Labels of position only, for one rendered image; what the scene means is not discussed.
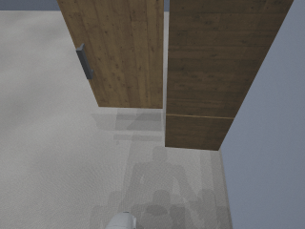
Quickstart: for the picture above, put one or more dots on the handle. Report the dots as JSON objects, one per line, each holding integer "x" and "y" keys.
{"x": 84, "y": 62}

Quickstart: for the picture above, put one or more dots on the cupboard door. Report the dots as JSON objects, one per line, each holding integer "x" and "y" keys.
{"x": 124, "y": 45}

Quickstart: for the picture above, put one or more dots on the left robot thigh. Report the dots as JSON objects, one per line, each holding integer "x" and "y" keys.
{"x": 122, "y": 220}

